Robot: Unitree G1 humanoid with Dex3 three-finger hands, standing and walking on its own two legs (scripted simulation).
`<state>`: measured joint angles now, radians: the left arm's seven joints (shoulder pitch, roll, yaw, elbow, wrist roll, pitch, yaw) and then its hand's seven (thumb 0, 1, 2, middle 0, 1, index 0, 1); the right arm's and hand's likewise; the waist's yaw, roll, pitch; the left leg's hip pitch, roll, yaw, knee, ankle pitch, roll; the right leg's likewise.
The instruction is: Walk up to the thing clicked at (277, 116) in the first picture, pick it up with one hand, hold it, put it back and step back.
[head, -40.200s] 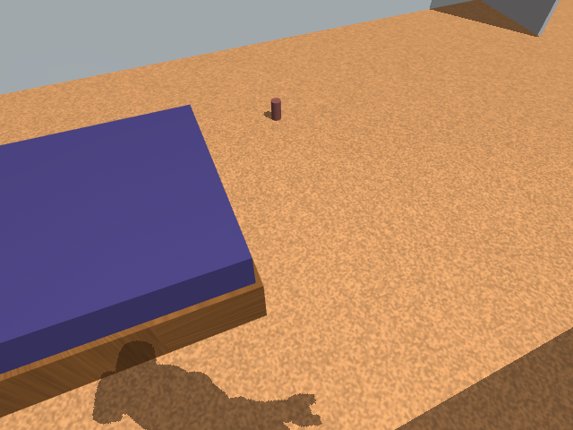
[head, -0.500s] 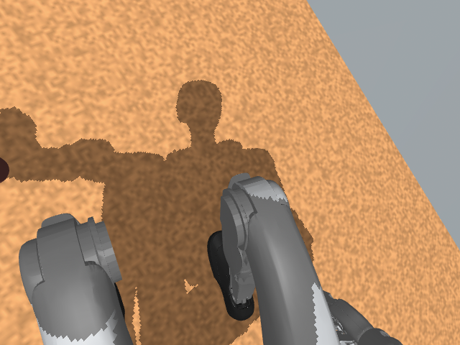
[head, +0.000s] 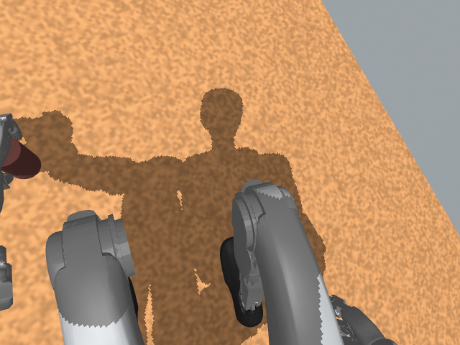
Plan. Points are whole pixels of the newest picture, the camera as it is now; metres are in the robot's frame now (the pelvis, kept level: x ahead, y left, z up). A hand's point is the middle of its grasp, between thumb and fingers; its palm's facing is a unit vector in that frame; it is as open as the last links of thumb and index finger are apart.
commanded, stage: settle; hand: left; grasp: from above
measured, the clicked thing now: (13, 158) +0.43 +0.32 -0.25
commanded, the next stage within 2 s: lift in 0.46 s
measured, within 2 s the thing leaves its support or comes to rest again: leaves its support in 0.14 s
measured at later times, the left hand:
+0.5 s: hand out of the picture +0.40 +0.32 -0.11, palm faces -0.46 -0.09 -0.88, open 8.7 cm
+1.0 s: hand out of the picture +0.37 +0.32 -0.03, palm faces -0.47 -0.12 -0.88, open 8.6 cm
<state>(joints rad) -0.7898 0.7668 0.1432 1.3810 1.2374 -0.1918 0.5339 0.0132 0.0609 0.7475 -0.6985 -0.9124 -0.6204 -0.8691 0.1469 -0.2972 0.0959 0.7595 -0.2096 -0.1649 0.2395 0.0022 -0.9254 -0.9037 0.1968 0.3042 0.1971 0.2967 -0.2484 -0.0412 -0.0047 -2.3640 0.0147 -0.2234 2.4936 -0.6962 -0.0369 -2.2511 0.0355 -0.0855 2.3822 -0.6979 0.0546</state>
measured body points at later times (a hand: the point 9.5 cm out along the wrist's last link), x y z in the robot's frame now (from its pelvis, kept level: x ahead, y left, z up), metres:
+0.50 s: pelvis -0.01 -0.01 +0.05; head +0.21 +0.07 +0.43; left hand +0.42 +0.32 -0.06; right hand +0.10 -0.28 -0.06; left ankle +0.07 +0.13 -0.28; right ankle +0.10 -0.13 -0.28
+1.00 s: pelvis -0.01 +0.00 +0.11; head +0.18 +0.07 +0.51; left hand +0.39 +0.32 +0.02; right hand +0.10 -0.27 +0.00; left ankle +0.07 +0.13 -0.28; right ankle +0.10 -0.13 -0.28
